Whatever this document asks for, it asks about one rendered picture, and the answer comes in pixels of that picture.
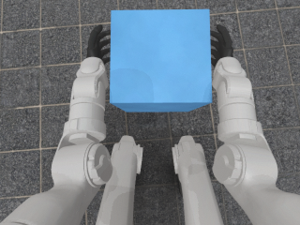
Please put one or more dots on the left robot forearm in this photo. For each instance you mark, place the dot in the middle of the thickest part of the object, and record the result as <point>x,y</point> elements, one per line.
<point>87,105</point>

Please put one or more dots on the robot left hand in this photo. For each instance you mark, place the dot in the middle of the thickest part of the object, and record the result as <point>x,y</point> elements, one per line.
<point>95,45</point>

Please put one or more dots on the robot left upper arm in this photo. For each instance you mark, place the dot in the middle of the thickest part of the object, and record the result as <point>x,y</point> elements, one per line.
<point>78,172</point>

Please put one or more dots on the robot right upper arm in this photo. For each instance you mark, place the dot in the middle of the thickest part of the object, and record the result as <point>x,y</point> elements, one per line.
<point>250,174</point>

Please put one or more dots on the carton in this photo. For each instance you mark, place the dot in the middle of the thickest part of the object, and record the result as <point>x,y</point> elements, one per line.
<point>160,60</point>

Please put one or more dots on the right robot thigh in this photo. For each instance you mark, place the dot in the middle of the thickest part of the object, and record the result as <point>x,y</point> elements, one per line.
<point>199,199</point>

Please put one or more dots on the robot left shin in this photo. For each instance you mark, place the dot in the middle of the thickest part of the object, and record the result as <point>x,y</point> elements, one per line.
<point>126,138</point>

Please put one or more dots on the right robot forearm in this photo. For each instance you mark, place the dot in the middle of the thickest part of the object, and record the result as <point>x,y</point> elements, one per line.
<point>235,105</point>

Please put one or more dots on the robot right hand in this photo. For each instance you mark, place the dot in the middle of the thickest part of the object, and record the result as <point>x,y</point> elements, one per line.
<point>223,44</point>

